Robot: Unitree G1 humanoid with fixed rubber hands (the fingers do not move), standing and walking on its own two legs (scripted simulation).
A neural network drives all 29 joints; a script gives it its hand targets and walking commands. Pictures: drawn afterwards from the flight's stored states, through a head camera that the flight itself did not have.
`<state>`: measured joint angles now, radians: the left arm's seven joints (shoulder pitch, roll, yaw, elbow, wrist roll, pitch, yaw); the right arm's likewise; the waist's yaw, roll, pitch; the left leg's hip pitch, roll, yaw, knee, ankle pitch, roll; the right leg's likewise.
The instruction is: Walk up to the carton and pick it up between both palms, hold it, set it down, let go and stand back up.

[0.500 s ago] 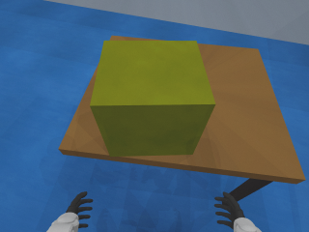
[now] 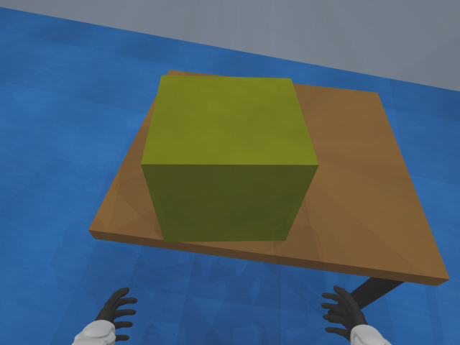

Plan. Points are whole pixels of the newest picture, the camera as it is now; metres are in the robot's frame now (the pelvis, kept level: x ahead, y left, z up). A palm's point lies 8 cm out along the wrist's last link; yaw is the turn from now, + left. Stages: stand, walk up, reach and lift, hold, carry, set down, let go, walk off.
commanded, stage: let go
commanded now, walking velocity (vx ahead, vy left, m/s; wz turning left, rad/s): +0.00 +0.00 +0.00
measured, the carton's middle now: (226, 162) +0.49 +0.02 +0.00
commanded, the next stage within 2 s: stand in 0.80 s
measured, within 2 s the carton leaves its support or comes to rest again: neither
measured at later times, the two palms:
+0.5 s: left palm (101, 334) +0.16 +0.23 -0.10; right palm (347, 336) +0.16 -0.21 -0.10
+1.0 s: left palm out of the picture +0.13 +0.25 -0.11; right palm out of the picture +0.12 -0.22 -0.12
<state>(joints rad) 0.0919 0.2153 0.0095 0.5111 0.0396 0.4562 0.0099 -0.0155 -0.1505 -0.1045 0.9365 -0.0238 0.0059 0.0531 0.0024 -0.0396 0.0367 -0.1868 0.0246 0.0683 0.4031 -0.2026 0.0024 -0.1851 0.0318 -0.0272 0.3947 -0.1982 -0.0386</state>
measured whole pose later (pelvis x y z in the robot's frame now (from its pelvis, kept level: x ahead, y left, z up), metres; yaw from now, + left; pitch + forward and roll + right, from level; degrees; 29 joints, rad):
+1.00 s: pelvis +0.04 +0.02 +0.00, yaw +0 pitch +2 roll -1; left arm 0.28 0.18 0.04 0.78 0.05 -0.05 0.00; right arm 0.21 -0.18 -0.08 0.96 -0.03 -0.03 0.02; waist 0.01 0.01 -0.05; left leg -0.17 0.01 0.06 0.39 -0.25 0.03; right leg -0.14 0.02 -0.03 0.32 -0.22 -0.01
